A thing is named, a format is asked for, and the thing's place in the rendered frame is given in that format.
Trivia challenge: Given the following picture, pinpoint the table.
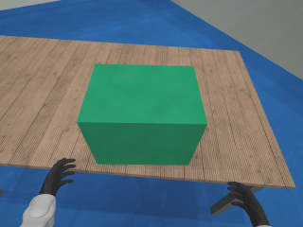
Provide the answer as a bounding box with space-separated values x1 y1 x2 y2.
0 35 296 216

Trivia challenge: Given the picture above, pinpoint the robot left hand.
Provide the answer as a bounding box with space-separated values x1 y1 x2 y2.
39 157 76 197

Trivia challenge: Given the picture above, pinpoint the robot left forearm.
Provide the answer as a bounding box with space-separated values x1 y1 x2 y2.
20 194 57 227

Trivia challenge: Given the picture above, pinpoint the robot right hand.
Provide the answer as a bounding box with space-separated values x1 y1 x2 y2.
227 182 271 227

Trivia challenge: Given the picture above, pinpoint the carton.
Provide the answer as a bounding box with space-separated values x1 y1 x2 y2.
77 63 207 166

